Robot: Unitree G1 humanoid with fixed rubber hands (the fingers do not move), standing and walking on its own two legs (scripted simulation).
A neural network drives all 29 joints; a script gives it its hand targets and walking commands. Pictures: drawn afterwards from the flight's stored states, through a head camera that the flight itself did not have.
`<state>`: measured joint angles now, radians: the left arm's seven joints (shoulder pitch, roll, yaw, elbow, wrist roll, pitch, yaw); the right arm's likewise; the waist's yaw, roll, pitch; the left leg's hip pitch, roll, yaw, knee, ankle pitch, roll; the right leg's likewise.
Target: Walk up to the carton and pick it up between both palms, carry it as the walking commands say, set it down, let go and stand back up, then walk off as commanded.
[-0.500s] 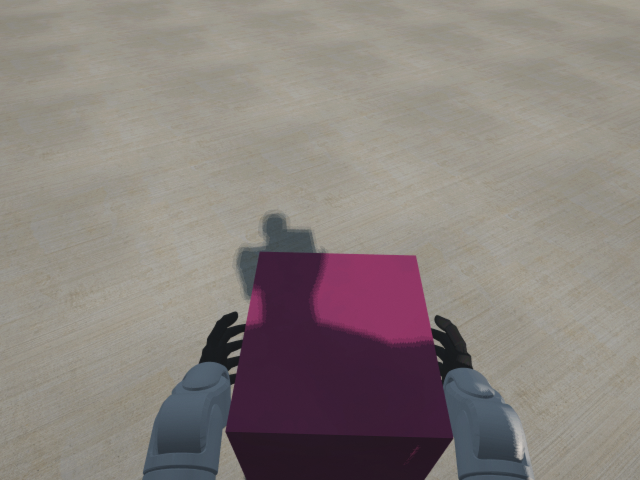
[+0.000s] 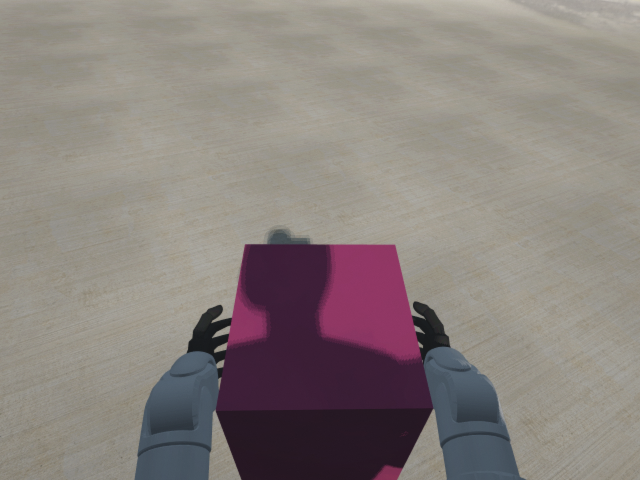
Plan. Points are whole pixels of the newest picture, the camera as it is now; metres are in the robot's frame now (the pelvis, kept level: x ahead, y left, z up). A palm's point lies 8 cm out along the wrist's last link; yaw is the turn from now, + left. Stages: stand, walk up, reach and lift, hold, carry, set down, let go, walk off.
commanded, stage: hold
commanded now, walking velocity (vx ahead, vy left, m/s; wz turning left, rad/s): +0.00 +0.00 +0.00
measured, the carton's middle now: (319, 376) +0.29 +0.04 -0.02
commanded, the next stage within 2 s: set down in 0.64 s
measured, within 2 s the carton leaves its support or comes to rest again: neither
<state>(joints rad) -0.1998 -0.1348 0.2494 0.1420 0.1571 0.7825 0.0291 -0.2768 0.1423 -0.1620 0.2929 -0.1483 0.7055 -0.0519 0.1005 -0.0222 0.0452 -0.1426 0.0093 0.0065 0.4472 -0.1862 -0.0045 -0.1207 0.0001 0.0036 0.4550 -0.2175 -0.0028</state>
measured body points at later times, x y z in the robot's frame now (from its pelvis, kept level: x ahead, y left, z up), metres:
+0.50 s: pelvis +0.03 +0.01 +0.01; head -0.03 +0.02 +0.45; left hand +0.30 +0.18 +0.03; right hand +0.32 -0.12 +0.04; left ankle +0.04 +0.12 -0.74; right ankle +0.03 -0.12 -0.74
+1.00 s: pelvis +0.01 -0.01 +0.00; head +0.01 -0.01 +0.45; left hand +0.28 +0.18 -0.01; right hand +0.33 -0.12 +0.00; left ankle +0.04 +0.12 -0.74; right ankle +0.03 -0.12 -0.74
